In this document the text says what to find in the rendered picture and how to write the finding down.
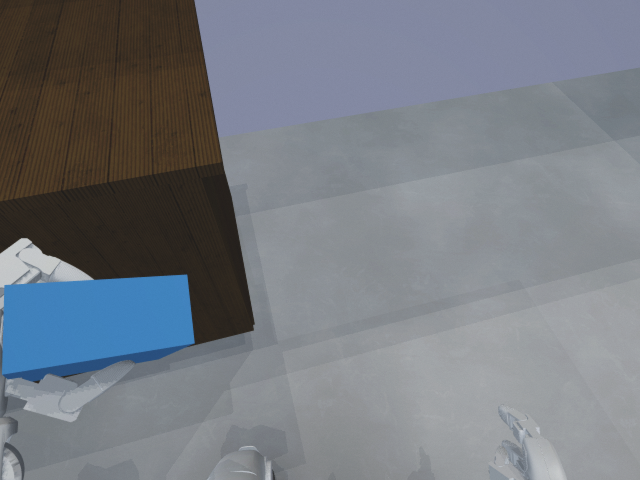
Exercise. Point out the robot left forearm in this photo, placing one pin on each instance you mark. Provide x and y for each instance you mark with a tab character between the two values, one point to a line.
11	461

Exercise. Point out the left robot thigh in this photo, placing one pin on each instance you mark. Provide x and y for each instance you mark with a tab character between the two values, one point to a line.
243	465

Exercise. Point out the robot right hand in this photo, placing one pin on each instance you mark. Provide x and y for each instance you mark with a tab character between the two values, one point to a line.
537	460

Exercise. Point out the sponge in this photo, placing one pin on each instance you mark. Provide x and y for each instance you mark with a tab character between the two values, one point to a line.
72	327

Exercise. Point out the table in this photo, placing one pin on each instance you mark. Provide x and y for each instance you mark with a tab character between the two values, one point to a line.
109	152

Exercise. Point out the robot left hand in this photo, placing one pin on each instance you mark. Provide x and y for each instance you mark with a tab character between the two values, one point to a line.
54	396

